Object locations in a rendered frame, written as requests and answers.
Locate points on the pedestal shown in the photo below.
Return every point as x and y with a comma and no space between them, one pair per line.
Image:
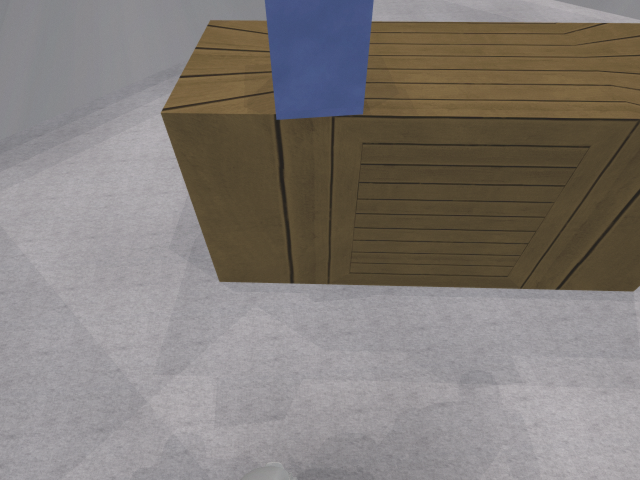
488,155

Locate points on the carton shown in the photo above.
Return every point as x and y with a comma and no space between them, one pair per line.
319,56

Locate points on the robot left shin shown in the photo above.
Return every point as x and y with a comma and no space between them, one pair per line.
277,464

